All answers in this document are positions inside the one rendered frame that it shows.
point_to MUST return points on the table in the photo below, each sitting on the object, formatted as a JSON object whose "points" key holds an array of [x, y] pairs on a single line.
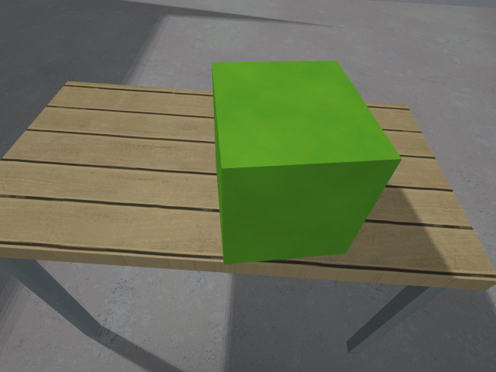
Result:
{"points": [[126, 175]]}

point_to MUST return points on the carton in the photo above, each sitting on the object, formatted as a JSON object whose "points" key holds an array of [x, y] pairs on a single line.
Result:
{"points": [[300, 159]]}

